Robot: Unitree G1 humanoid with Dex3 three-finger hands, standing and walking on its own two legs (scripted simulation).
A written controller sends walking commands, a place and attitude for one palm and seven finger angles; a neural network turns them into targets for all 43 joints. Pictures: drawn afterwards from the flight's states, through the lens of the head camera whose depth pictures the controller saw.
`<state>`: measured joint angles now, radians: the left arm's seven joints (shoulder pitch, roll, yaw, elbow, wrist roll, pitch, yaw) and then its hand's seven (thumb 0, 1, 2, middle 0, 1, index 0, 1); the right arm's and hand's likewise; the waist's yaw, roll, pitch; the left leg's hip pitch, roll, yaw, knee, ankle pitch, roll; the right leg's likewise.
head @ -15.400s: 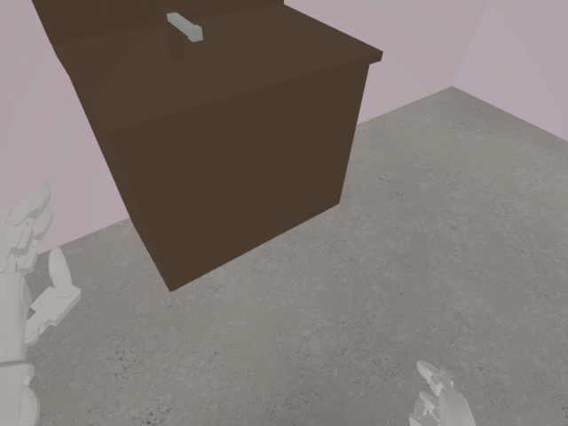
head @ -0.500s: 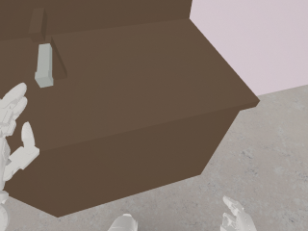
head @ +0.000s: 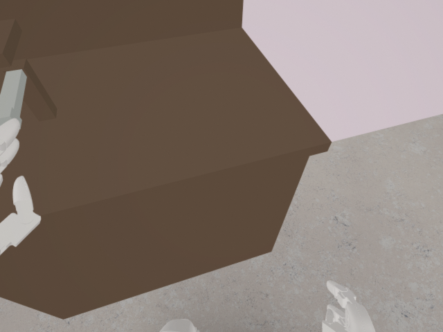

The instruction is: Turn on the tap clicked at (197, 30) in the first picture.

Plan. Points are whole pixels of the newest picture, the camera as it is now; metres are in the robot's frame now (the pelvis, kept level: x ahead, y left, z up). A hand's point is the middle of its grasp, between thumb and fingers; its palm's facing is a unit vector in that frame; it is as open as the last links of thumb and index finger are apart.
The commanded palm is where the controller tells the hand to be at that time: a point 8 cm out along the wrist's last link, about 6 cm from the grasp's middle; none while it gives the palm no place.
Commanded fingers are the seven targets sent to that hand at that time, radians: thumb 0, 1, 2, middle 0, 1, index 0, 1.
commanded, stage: come to a stop and stand still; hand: left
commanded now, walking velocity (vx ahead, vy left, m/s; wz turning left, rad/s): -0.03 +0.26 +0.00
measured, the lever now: (6, 120) +0.39 +0.38 +0.18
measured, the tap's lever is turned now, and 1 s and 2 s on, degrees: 2 2 2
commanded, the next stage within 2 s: look again from close up in 1.54 s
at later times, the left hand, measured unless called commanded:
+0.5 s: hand (24, 213) +0.22 +0.26 +0.18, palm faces +0.41 -0.78 -0.47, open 7.4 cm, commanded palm +0.17 +0.29 +0.19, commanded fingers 0.00 0.90 0.90 -0.20 -0.30 -0.20 -0.30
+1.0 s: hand out of the picture +0.24 +0.31 +0.19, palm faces +0.45 -0.81 -0.37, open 7.4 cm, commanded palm +0.17 +0.32 +0.19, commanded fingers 0.00 0.90 0.90 -0.20 -0.30 -0.20 -0.30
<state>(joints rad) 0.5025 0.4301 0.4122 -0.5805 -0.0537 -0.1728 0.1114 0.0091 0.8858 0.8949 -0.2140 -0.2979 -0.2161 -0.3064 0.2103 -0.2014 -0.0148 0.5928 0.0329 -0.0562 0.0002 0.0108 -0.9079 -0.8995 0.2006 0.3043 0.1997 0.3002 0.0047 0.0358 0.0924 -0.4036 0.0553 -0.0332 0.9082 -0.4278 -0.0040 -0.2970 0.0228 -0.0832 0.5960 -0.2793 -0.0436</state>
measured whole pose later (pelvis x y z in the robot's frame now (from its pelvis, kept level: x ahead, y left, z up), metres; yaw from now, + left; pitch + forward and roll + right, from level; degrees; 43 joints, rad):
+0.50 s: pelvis +0.02 +0.00 +0.01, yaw +1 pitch +0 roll -1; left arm 0.47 0.41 0.38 -0.49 -0.03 -0.15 0.13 0.01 0.89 0.89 -0.21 -0.30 -0.21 -0.31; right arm 0.19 -0.21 0.00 0.55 0.02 -0.07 -0.04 0.01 -0.91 -0.90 0.20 0.30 0.20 0.30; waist 0.03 0.02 0.06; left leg -0.25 0.00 0.05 0.52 -0.26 0.03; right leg -0.23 0.01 -0.09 0.48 -0.24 -0.02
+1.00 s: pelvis +0.01 +0.04 +0.01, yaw -2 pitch -2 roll -1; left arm 0.34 0.37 0.41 -0.43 -0.03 -0.21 0.12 0.02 0.89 0.90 -0.21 -0.30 -0.21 -0.31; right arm 0.25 -0.20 0.04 0.58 0.01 -0.13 0.00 0.01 -0.91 -0.90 0.20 0.30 0.20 0.30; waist 0.05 -0.02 0.06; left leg -0.21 -0.03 0.12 0.47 -0.24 0.08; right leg -0.22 -0.03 -0.03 0.45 -0.20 0.02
